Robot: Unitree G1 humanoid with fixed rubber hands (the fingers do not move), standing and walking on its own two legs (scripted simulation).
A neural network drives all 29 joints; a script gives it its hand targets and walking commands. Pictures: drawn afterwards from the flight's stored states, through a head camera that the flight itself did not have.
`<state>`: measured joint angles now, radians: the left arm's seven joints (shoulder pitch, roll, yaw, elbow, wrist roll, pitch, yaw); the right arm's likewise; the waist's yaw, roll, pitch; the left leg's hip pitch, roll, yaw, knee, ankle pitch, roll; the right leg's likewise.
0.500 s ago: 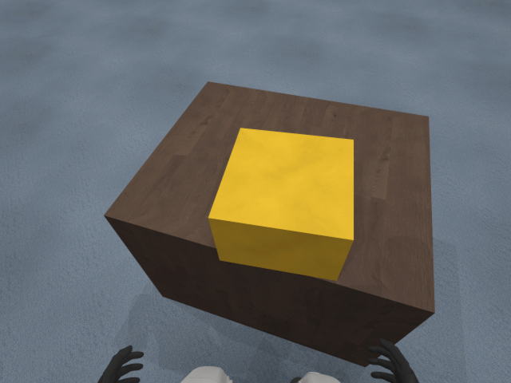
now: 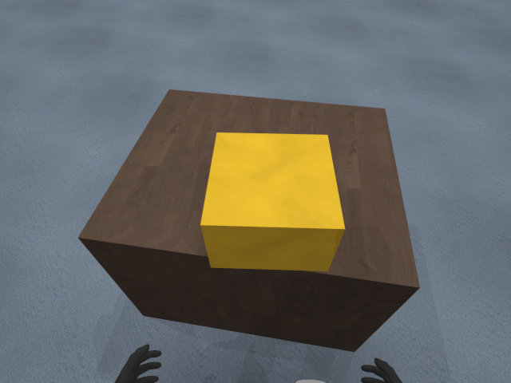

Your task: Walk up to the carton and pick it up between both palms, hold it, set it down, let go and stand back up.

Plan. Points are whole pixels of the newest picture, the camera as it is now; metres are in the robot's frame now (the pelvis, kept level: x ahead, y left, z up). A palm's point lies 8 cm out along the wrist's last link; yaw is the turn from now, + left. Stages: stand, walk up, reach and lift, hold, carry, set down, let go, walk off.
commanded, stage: walk up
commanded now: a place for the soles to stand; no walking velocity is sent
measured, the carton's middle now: (270, 199) +0.50 -0.03 -0.09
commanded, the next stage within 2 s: reach and lift in 1.28 s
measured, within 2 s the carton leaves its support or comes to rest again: neither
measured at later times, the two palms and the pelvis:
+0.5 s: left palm (115, 360) +0.17 +0.24 -0.10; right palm out of the picture +0.11 -0.20 -0.11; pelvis +0.04 +0.03 +0.00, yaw -2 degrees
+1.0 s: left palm (131, 337) +0.20 +0.22 -0.10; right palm out of the picture +0.14 -0.22 -0.11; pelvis +0.05 +0.02 +0.00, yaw -3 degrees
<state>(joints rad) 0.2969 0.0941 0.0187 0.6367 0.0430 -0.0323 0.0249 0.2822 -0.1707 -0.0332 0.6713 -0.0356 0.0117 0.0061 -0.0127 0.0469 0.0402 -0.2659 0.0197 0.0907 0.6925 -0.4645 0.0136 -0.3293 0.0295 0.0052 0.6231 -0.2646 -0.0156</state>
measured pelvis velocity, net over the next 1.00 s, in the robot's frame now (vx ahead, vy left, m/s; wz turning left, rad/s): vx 0.05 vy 0.02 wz -0.06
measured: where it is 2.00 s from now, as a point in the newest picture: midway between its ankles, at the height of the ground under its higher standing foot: outside the picture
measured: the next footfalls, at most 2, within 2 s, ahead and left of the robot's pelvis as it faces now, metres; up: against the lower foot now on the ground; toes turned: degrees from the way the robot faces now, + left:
none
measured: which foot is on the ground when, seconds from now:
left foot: down 0.00-1.00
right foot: down 0.00-1.00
